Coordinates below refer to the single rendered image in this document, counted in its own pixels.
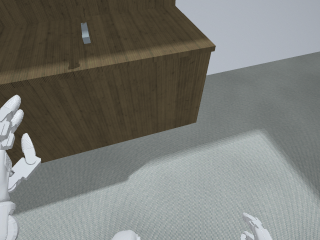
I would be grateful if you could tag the robot right hand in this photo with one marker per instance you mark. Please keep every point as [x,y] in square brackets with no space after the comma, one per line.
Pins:
[256,227]

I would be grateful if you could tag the robot left hand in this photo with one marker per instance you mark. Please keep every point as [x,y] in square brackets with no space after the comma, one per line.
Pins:
[10,119]

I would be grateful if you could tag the robot left forearm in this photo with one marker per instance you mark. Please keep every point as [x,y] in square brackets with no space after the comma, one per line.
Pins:
[9,225]

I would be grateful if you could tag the robot left thigh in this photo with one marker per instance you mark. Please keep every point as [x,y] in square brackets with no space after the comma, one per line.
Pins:
[126,235]

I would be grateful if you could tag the counter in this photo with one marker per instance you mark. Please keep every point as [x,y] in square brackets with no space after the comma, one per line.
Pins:
[142,73]

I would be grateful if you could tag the tap lever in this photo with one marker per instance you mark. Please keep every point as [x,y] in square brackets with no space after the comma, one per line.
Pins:
[85,33]

